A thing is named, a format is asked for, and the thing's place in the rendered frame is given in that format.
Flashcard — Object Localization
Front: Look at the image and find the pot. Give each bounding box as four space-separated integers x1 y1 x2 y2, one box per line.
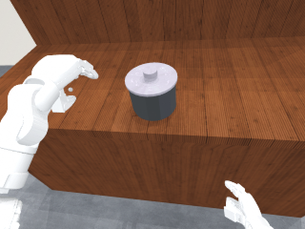
129 85 176 121

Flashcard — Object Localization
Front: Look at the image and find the robot right hand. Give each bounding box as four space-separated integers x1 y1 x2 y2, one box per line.
224 180 262 228

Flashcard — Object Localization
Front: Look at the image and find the robot left forearm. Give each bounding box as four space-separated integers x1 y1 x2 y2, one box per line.
0 74 60 194

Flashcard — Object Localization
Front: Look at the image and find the robot left hand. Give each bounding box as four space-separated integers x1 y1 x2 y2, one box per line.
31 54 99 113

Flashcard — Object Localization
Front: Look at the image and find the knob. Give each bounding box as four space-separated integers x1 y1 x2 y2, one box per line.
143 66 158 79

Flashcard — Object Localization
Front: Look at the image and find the table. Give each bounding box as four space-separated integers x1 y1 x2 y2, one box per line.
0 0 305 218

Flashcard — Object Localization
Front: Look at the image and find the robot right forearm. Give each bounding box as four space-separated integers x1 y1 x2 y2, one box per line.
245 215 274 229

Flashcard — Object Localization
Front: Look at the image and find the left robot upper arm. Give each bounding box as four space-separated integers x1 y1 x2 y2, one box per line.
0 196 23 229

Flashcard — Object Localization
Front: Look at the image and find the lid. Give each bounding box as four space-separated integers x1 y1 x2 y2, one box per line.
125 62 177 97

